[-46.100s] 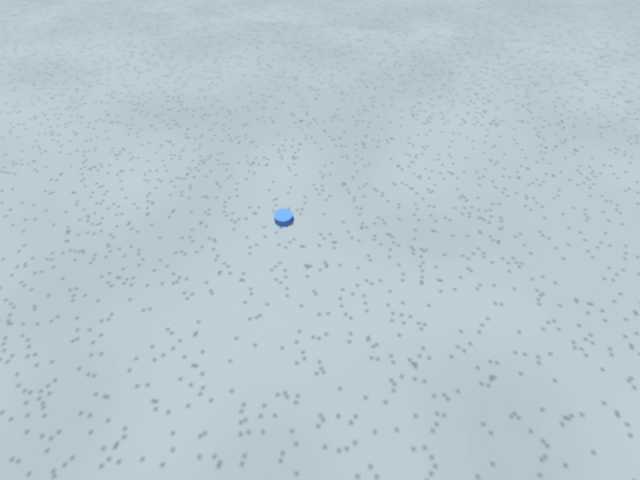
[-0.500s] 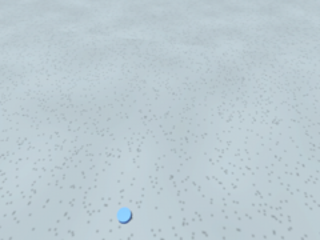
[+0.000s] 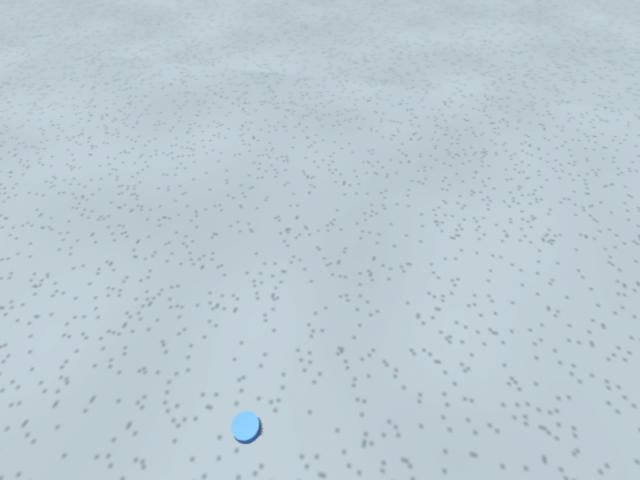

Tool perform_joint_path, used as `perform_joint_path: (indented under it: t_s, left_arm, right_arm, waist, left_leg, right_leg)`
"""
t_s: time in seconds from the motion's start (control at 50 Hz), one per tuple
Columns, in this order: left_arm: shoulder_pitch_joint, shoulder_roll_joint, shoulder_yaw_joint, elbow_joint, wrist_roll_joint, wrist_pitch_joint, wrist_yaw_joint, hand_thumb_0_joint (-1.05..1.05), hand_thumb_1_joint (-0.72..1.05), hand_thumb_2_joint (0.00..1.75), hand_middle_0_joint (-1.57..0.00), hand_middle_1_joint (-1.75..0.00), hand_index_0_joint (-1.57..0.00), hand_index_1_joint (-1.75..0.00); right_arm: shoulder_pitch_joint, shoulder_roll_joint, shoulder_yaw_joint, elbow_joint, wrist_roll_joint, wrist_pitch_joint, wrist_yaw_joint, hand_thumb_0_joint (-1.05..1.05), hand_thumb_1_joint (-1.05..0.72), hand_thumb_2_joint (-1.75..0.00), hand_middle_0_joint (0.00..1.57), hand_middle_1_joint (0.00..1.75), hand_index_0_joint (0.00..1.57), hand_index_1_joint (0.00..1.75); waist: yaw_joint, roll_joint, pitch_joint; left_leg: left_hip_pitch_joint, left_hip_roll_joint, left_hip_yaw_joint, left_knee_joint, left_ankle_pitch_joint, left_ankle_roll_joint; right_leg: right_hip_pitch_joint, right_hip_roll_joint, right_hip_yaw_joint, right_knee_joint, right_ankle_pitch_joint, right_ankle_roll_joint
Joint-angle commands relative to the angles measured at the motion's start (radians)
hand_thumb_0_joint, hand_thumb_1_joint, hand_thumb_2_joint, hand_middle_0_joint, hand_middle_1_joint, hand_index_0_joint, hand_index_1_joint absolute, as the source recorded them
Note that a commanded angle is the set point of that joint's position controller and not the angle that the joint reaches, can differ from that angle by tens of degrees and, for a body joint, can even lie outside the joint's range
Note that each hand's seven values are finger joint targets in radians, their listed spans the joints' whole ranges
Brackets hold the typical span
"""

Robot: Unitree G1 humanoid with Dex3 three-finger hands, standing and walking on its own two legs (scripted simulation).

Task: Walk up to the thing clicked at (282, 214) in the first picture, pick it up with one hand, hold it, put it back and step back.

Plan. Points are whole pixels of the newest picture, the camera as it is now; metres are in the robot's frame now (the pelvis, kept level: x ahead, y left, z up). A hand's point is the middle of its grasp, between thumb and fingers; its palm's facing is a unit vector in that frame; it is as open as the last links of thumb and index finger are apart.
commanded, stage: stand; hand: left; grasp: from above
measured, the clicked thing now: (246, 427) +0.43 +0.25 -0.76
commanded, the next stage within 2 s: step back in 0.48 s
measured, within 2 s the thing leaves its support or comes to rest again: neither
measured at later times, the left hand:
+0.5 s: hand out of the picture +0.08 +0.24 -0.16, palm faces +0.00 -0.94 -0.33, open 7.4 cm
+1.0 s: hand out of the picture +0.07 +0.32 -0.18, palm faces -0.05 -0.94 -0.35, open 7.4 cm
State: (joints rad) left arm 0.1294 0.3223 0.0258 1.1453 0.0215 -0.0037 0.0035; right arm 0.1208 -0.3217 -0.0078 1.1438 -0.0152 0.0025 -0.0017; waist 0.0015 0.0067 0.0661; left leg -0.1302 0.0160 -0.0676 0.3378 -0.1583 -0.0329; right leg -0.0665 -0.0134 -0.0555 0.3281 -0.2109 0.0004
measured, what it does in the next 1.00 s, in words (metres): lifts its right foot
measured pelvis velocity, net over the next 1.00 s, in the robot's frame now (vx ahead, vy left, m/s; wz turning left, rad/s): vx -0.07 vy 0.07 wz -0.01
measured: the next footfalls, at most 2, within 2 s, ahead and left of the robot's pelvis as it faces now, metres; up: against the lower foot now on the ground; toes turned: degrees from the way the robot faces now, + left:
right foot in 1.20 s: -0.09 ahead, -0.06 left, +0.00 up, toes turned -1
left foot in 1.58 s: -0.20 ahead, +0.19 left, +0.00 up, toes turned -2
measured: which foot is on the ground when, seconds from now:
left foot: down 0.00-1.00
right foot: down 0.00-0.78, up 0.80-1.00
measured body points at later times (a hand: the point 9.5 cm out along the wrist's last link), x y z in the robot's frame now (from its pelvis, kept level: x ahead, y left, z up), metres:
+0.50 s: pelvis +0.01 +0.00 +0.00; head +0.02 -0.01 +0.45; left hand +0.08 +0.29 -0.14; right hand +0.08 -0.30 -0.14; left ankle +0.02 +0.14 -0.75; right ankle -0.02 -0.12 -0.75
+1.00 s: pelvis -0.07 +0.07 -0.02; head +0.02 +0.09 +0.42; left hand +0.07 +0.37 -0.16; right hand +0.01 -0.24 -0.13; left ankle -0.04 +0.15 -0.75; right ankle -0.11 -0.08 -0.67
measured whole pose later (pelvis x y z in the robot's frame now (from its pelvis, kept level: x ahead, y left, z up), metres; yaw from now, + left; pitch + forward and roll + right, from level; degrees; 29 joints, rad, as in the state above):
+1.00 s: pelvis -0.07 +0.07 -0.02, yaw -1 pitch -1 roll -1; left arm 0.04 0.39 0.07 0.89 0.00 0.07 0.03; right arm 0.13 -0.33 -0.04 0.89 -0.02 0.04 -0.01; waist -0.03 -0.04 0.23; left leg -0.29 -0.03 0.01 0.57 -0.26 0.06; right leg -0.41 0.10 0.15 1.11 -0.53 -0.01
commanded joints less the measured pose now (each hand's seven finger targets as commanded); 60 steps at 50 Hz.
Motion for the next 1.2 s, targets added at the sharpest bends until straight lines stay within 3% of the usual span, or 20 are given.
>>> perform_joint_path:
  t_s: [0.0, 0.24, 0.44, 0.46, 0.48, 0.52, 0.58, 0.6, 0.68, 0.72, 0.74, 0.76, 0.78, 0.8, 0.84, 0.9, 0.98, 1.08, 1.16, 1.18]
  left_arm:
    - [-0.033, 0.205, 0.032, -0.063, -0.007, -0.027, 0.016, 0.0, 0.9, 0.9, -0.2, -0.3, -0.2, -0.3]
    - [-0.029, 0.214, 0.033, -0.065, -0.011, -0.029, 0.017, 0.0, 0.9, 0.9, -0.2, -0.3, -0.2, -0.3]
    - [-0.038, 0.217, 0.031, -0.07, -0.009, -0.028, 0.016, 0.0, 0.9, 0.9, -0.2, -0.3, -0.2, -0.3]
    - [-0.041, 0.311, 0.085, -0.088, -0.032, -0.017, 0.017, 0.0, 0.9, 0.9, -0.2, -0.3, -0.2, -0.3]
    - [-0.018, 0.308, 0.091, -0.104, -0.038, -0.013, 0.021, 0.0, 0.9, 0.9, -0.2, -0.3, -0.2, -0.3]
    - [-0.022, 0.312, 0.098, -0.135, -0.035, -0.009, 0.024, 0.0, 0.9, 0.9, -0.2, -0.3, -0.2, -0.3]
    - [-0.105, 0.317, 0.106, -0.217, -0.007, -0.001, 0.024, 0.0, 0.9, 0.9, -0.2, -0.3, -0.2, -0.3]
    - [-0.134, 0.323, 0.108, -0.243, 0.006, 0.001, 0.024, 0.0, 0.9, 0.9, -0.2, -0.3, -0.2, -0.3]
    - [-0.162, 0.298, 0.099, -0.288, 0.008, 0.012, 0.023, 0.0, 0.9, 0.9, -0.2, -0.3, -0.2, -0.3]
    - [-0.136, 0.289, 0.093, -0.299, -0.01, 0.029, 0.019, 0.0, 0.9, 0.9, -0.2, -0.3, -0.2, -0.3]
    - [-0.12, 0.254, 0.088, -0.309, -0.024, 0.04, 0.017, 0.0, 0.9, 0.9, -0.2, -0.3, -0.2, -0.3]
    - [-0.114, 0.21, 0.082, -0.328, -0.037, 0.046, 0.02, 0.0, 0.9, 0.9, -0.2, -0.3, -0.2, -0.3]
    - [-0.071, 0.194, 0.082, -0.314, -0.032, 0.06, 0.03, 0.0, 0.9, 0.9, -0.2, -0.3, -0.2, -0.3]
    - [-0.066, 0.207, 0.08, -0.316, -0.028, 0.062, 0.038, 0.0, 0.9, 0.9, -0.2, -0.3, -0.2, -0.3]
    - [-0.085, 0.241, 0.086, -0.303, -0.027, 0.061, 0.045, 0.0, 0.9, 0.9, -0.2, -0.3, -0.2, -0.3]
    - [0.002, 0.248, 0.088, -0.29, -0.033, 0.063, 0.041, 0.0, 0.9, 0.9, -0.2, -0.3, -0.2, -0.3]
    - [-0.042, 0.236, 0.091, -0.325, -0.016, 0.045, 0.038, 0.0, 0.9, 0.9, -0.2, -0.3, -0.2, -0.3]
    - [0.01, 0.23, 0.096, -0.325, -0.01, 0.034, 0.027, 0.0, 0.9, 0.9, -0.2, -0.3, -0.2, -0.3]
    - [0.132, 0.224, 0.105, -0.277, 0.003, 0.019, 0.013, 0.0, 0.9, 0.9, -0.2, -0.3, -0.2, -0.3]
    - [0.139, 0.245, 0.112, -0.275, 0.01, 0.016, 0.01, 0.0, 0.9, 0.9, -0.2, -0.3, -0.2, -0.3]
  right_arm:
    - [-0.036, -0.202, -0.036, -0.056, 0.002, -0.027, -0.016, 0.0, -0.9, -0.9, 0.2, 0.3, 0.2, 0.3]
    - [-0.03, -0.205, -0.031, -0.059, 0.002, -0.027, -0.017, 0.0, -0.9, -0.9, 0.2, 0.3, 0.2, 0.3]
    - [-0.037, -0.207, -0.029, -0.065, 0.002, -0.023, -0.016, 0.0, -0.9, -0.9, 0.2, 0.3, 0.2, 0.3]
    - [-0.078, -0.271, -0.057, -0.11, 0.006, -0.008, -0.01, 0.0, -0.9, -0.9, 0.2, 0.3, 0.2, 0.3]
    - [-0.063, -0.247, -0.056, -0.13, 0.014, -0.003, -0.011, 0.0, -0.9, -0.9, 0.2, 0.3, 0.2, 0.3]
    - [-0.038, -0.224, -0.06, -0.154, 0.022, 0.008, -0.01, 0.0, -0.9, -0.9, 0.2, 0.3, 0.2, 0.3]
    - [0.012, -0.236, -0.088, -0.191, 0.013, 0.036, -0.004, 0.0, -0.9, -0.9, 0.2, 0.3, 0.2, 0.3]
    - [0.044, -0.242, -0.09, -0.202, 0.012, 0.045, 0.002, 0.0, -0.9, -0.9, 0.2, 0.3, 0.2, 0.3]
    - [0.069, -0.23, -0.093, -0.237, 0.017, 0.037, 0.01, 0.0, -0.9, -0.9, 0.2, 0.3, 0.2, 0.3]
    - [0.086, -0.224, -0.096, -0.238, 0.003, 0.022, 0.006, 0.0, -0.9, -0.9, 0.2, 0.3, 0.2, 0.3]
    - [0.077, -0.254, -0.107, -0.247, -0.01, 0.015, -0.001, 0.0, -0.9, -0.9, 0.2, 0.3, 0.2, 0.3]
    - [0.079, -0.323, -0.121, -0.26, -0.023, 0.008, -0.005, 0.0, -0.9, -0.9, 0.2, 0.3, 0.2, 0.3]
    - [0.083, -0.34, -0.123, -0.266, -0.022, 0.005, -0.009, 0.0, -0.9, -0.9, 0.2, 0.3, 0.2, 0.3]
    - [0.086, -0.382, -0.129, -0.279, -0.01, 0.002, -0.013, 0.0, -0.9, -0.9, 0.2, 0.3, 0.2, 0.3]
    - [0.009, -0.34, -0.122, -0.307, -0.006, 0.004, -0.024, 0.0, -0.9, -0.9, 0.2, 0.3, 0.2, 0.3]
    - [-0.023, -0.275, -0.107, -0.33, -0.005, 0.0, -0.037, 0.0, -0.9, -0.9, 0.2, 0.3, 0.2, 0.3]
    - [0.071, -0.262, -0.11, -0.321, -0.003, 0.005, -0.042, 0.0, -0.9, -0.9, 0.2, 0.3, 0.2, 0.3]
    - [0.035, -0.293, -0.111, -0.346, -0.002, 0.011, -0.038, 0.0, -0.9, -0.9, 0.2, 0.3, 0.2, 0.3]
    - [-0.05, -0.306, -0.108, -0.363, 0.008, 0.019, -0.024, 0.0, -0.9, -0.9, 0.2, 0.3, 0.2, 0.3]
    - [-0.054, -0.288, -0.103, -0.361, 0.014, 0.022, -0.02, 0.0, -0.9, -0.9, 0.2, 0.3, 0.2, 0.3]
  waist:
    - [0.004, 0.01, -0.071]
    - [0.003, -0.011, -0.098]
    - [0.001, -0.004, -0.071]
    - [-0.006, -0.01, 0.033]
    - [-0.005, -0.024, -0.016]
    - [-0.01, -0.066, -0.047]
    - [-0.024, -0.165, -0.092]
    - [-0.041, -0.166, -0.088]
    - [-0.038, -0.176, -0.091]
    - [-0.04, -0.113, -0.096]
    - [-0.031, 0.012, -0.09]
    - [-0.028, 0.19, -0.099]
    - [-0.012, 0.144, -0.127]
    - [-0.043, 0.192, -0.149]
    - [-0.031, 0.176, -0.144]
    - [0.011, 0.136, -0.181]
    - [-0.048, 0.093, -0.153]
    - [-0.044, 0.122, -0.135]
    - [0.023, 0.093, -0.14]
    - [0.024, 0.036, -0.131]
  left_leg:
    - [0.0, 0.096, -0.068, -0.045, 0.151, 0.047]
    - [0.01, 0.094, -0.056, -0.025, 0.224, 0.048]
    - [-0.003, 0.093, -0.057, -0.038, 0.15, 0.044]
    - [-0.089, 0.063, -0.042, 0.098, 0.333, 0.071]
    - [-0.083, 0.042, -0.009, 0.179, 0.368, 0.071]
    - [-0.106, -0.013, 0.042, 0.284, 0.258, 0.063]
    - [-0.144, -0.06, 0.006, 0.596, -0.344, 0.081]
    - [-0.139, -0.032, -0.026, 0.611, -0.371, 0.09]
    - [-0.182, -0.021, 0.018, 0.402, -0.235, 0.084]
    - [-0.124, -0.018, 0.053, 0.128, 0.085, 0.075]
    - [-0.079, 0.053, -0.045, 0.064, 0.376, 0.079]
    - [0.024, 0.2, -0.275, 0.066, 0.683, 0.134]
    - [0.071, 0.252, -0.31, 0.102, 0.742, 0.184]
    - [0.054, 0.306, -0.37, 0.097, 0.755, 0.229]
    - [0.034, 0.243, -0.271, 0.1, 0.617, 0.192]
    - [0.132, 0.193, -0.167, 0.149, 0.583, 0.201]
    - [0.229, 0.22, -0.194, 0.169, 0.604, 0.241]
    - [0.125, 0.247, -0.188, 0.16, 0.453, 0.277]
    - [-0.118, 0.198, -0.139, 0.184, 0.129, 0.199]
    - [-0.205, 0.156, -0.117, 0.216, 0.022, 0.154]
  right_leg:
    - [-0.001, -0.119, 0.096, -0.065, 0.102, -0.016]
    - [0.03, -0.122, 0.087, -0.044, 0.232, -0.01]
    - [0.007, -0.118, 0.092, -0.067, 0.144, -0.014]
    - [-0.045, -0.122, 0.114, 0.02, 0.357, -0.035]
    - [-0.017, -0.143, 0.11, 0.048, 0.485, -0.061]
    - [-0.015, -0.207, 0.15, 0.053, 0.57, -0.132]
    - [-0.12, -0.364, 0.263, 0.032, 0.495, -0.26]
    - [-0.168, -0.38, 0.264, 0.053, 0.46, -0.266]
    - [-0.097, -0.266, 0.161, 0.195, 0.454, -0.179]
    - [-0.078, -0.197, 0.113, 0.323, 0.389, -0.116]
    - [-0.126, -0.105, 0.068, 0.434, 0.263, -0.07]
    - [-0.299, 0.051, 0.087, 0.596, -0.137, -0.034]
    - [-0.36, 0.104, 0.174, 0.693, -0.428, -0.039]
    - [-0.362, 0.111, 0.232, 0.751, -0.479, -0.037]
    - [-0.379, 0.1, 0.281, 0.821, -0.404, -0.04]
    - [-0.416, 0.102, 0.246, 0.865, -0.293, -0.021]
    - [-0.435, 0.078, 0.214, 0.69, -0.32, 0.017]
    - [-0.322, 0.036, 0.131, 0.472, -0.288, 0.003]
    - [-0.077, 0.029, 0.085, 0.18, -0.041, -0.049]
    - [-0.044, -0.013, 0.168, 0.152, -0.002, -0.076]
